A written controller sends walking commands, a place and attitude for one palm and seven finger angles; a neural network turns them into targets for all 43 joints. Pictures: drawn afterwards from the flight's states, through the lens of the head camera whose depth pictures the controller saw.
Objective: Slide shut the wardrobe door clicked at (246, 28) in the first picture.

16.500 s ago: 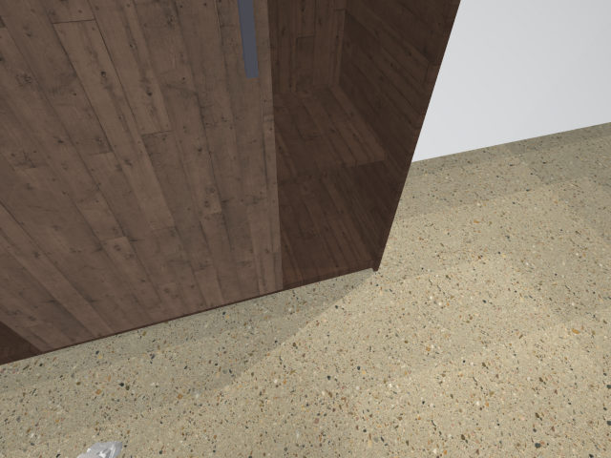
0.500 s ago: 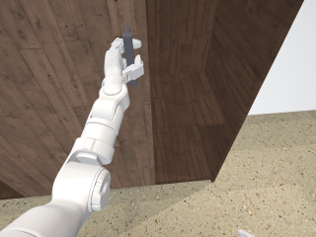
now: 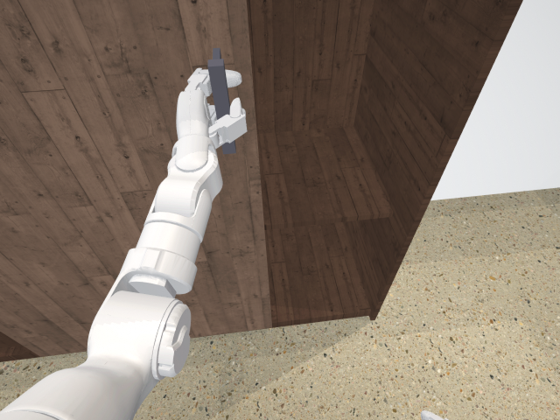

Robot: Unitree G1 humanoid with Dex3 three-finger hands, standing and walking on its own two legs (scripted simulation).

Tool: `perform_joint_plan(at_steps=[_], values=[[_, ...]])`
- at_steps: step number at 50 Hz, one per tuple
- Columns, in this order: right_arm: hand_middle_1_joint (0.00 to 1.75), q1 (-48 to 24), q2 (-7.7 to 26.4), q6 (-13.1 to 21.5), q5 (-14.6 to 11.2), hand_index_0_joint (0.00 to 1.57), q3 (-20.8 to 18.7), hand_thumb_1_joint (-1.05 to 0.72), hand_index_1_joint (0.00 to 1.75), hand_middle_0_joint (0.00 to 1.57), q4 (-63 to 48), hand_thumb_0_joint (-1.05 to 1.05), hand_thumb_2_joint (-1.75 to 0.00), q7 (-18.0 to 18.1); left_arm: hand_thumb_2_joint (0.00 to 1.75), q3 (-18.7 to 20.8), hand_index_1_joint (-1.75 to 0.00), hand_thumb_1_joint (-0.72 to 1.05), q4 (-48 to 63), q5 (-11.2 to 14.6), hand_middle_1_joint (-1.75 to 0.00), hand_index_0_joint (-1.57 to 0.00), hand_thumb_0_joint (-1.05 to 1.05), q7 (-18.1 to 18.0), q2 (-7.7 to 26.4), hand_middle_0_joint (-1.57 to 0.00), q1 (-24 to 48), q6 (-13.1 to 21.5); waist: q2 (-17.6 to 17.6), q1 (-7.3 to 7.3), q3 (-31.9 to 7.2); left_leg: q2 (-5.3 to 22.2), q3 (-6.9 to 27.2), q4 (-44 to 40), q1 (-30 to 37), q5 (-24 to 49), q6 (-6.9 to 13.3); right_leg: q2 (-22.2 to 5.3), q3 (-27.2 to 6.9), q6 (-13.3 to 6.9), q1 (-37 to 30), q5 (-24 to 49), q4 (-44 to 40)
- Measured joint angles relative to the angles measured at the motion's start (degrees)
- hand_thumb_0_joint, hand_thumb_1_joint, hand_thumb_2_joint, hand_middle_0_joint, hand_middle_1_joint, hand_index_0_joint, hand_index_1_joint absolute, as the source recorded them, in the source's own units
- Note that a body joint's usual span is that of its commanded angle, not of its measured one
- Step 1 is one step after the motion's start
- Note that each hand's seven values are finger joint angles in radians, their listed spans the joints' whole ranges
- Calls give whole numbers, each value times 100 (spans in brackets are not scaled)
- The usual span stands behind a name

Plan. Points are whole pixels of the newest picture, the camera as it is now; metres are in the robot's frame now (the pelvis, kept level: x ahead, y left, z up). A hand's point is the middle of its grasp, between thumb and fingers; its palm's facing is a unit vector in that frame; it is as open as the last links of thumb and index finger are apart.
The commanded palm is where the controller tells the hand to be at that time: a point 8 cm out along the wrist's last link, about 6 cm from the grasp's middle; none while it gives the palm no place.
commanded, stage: grip the handle and tug to test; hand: left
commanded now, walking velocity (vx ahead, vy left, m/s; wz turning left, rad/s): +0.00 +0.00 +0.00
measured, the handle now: (223, 103) +0.52 +0.09 +0.20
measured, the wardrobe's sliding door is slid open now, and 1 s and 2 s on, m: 0.37 0.37 0.35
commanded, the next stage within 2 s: tug the door sideways, standing still in 0.12 s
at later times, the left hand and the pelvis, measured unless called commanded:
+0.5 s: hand (240, 118) +0.46 +0.06 +0.21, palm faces +0.15 -0.99 +0.00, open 5.7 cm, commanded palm +0.44 +0.08 +0.21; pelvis +0.02 +0.00 +0.00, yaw +3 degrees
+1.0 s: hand (244, 120) +0.46 +0.06 +0.21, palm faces +0.18 -0.98 -0.05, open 5.8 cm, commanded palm +0.44 +0.05 +0.21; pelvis +0.00 +0.00 -0.01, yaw +4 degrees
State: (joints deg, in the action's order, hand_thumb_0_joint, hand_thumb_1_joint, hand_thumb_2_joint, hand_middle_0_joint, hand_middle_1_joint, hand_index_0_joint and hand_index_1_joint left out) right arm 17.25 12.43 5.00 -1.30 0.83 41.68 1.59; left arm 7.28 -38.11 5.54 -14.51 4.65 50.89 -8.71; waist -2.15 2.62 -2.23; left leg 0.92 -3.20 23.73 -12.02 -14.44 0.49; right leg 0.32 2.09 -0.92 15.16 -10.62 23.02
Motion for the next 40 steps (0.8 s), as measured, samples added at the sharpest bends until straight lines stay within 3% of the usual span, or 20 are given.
perform_joint_plan(at_steps=[13,20,40], values=[[30,-203,-7,-214,-29,20,-58,-90,30,20,-205,1,-90,-82,78,-145,-131,77,1359,47,-139,-31,0,4,-119,-30,-756,-504,-50,-43,-5,31,-20,-118,227,-100,-20,38,-21,-2,-204,-108,-89],[30,-431,-4,-312,6,20,-78,-90,30,20,-128,1,-90,-23,81,-360,-135,74,1163,-19,-139,-36,1,-186,-361,-34,-392,-823,-3,-199,-15,-1,174,25,136,-169,-25,-9,168,-6,-218,-216,-10],[30,-115,-147,3,73,20,-84,-90,30,20,270,1,-90,-196,82,-806,-140,77,-429,55,-139,-27,-1,-707,-437,-34,586,13,10,-256,73,-136,346,379,-282,-146,6,-166,333,22,130,-266,359]])
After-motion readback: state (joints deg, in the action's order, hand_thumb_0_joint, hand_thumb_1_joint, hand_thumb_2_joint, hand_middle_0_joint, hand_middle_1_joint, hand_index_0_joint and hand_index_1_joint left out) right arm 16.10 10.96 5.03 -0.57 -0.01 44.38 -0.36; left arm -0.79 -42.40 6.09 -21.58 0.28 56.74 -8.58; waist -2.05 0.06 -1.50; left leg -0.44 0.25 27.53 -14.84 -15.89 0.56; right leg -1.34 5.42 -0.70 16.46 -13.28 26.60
